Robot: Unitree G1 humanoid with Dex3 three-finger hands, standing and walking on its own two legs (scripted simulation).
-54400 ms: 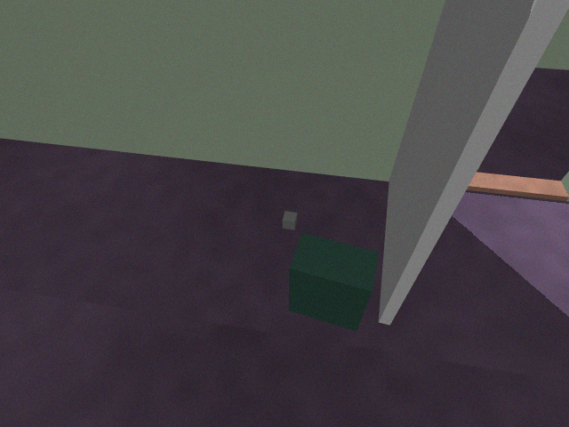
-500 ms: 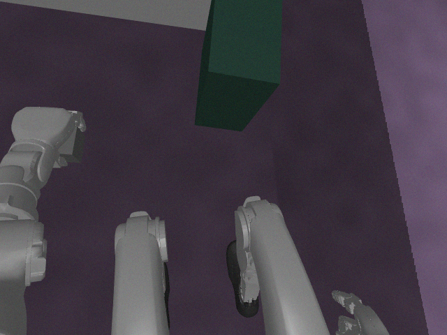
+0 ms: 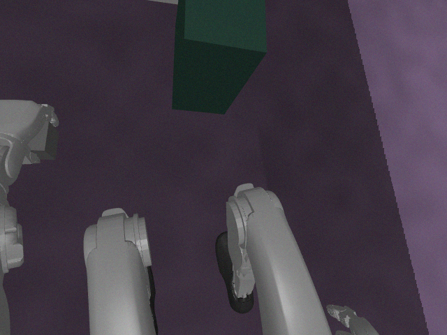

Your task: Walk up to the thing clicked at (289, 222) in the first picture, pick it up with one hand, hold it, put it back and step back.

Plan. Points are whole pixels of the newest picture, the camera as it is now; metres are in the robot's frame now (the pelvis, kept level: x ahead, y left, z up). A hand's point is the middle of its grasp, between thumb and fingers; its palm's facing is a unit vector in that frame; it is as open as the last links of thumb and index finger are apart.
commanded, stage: crouch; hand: left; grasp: from above
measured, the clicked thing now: (35, 140) +0.47 +0.29 -0.21
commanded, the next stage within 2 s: lower in 0.10 s
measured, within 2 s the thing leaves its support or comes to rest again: rests again in 1.22 s
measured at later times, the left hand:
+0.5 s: hand (33, 147) +0.46 +0.30 -0.22, palm faces -0.51 -0.02 -0.86, open 8.6 cm
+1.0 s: hand (49, 145) +0.48 +0.28 -0.27, palm faces -0.48 -0.01 -0.88, open 8.6 cm
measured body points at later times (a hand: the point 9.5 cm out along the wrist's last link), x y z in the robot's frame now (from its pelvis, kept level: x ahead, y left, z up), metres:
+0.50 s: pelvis +0.00 +0.00 -0.02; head +0.27 +0.09 +0.33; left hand +0.49 +0.29 -0.17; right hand +0.05 -0.28 -0.11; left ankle +0.07 +0.12 -0.32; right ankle +0.10 -0.12 -0.32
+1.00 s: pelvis +0.00 +0.00 -0.05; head +0.28 +0.09 +0.30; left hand +0.50 +0.28 -0.22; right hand +0.02 -0.27 -0.12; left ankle +0.07 +0.12 -0.32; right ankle +0.10 -0.12 -0.32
